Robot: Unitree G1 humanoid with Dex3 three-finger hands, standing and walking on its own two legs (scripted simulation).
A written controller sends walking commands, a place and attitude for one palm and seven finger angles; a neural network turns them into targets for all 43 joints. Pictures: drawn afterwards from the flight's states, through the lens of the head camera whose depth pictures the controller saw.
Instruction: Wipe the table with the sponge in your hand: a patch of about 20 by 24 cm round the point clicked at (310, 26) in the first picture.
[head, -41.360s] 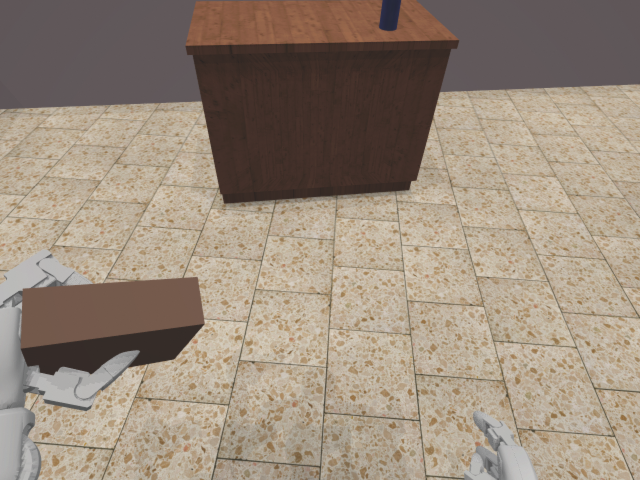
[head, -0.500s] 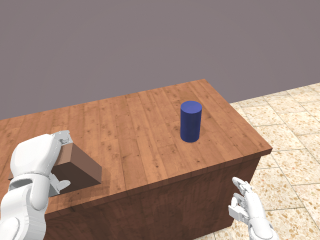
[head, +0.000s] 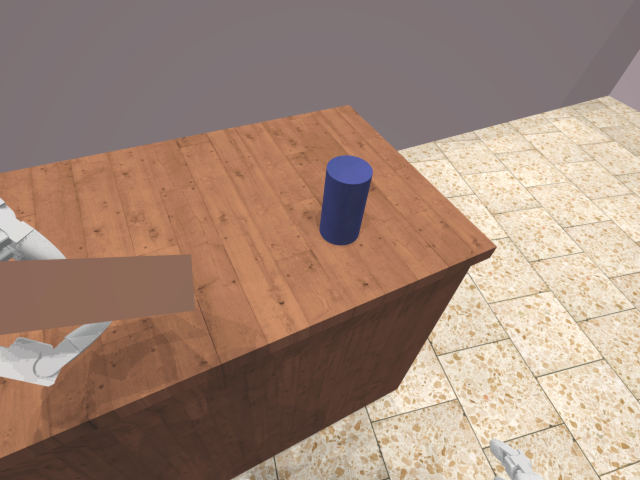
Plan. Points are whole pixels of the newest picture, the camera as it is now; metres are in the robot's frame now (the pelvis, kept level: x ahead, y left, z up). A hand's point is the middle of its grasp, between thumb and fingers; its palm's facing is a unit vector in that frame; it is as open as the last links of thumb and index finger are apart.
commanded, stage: step back with the hand held close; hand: left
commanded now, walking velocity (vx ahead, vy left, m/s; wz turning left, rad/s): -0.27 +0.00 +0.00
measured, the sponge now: (118, 292) +0.24 +0.20 +0.18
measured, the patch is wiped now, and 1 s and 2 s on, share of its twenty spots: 1.00 1.00 1.00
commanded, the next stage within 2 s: stop stepping back and stand still in 1.22 s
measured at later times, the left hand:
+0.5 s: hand out of the picture +0.16 +0.25 +0.21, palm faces +0.48 -0.83 -0.28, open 8.9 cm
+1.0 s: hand out of the picture +0.10 +0.22 +0.22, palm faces +0.46 -0.82 -0.34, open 8.9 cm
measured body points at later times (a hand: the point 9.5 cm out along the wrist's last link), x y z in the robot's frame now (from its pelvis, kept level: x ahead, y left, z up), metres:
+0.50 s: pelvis -0.05 +0.00 -0.01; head -0.05 +0.03 +0.44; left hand +0.13 +0.29 +0.23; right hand +0.15 -0.21 -0.06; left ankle +0.05 +0.14 -0.71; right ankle +0.03 -0.17 -0.71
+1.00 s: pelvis -0.11 -0.01 -0.03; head -0.10 +0.02 +0.42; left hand +0.07 +0.26 +0.23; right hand +0.05 -0.25 -0.09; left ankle +0.05 +0.14 -0.71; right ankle +0.03 -0.17 -0.71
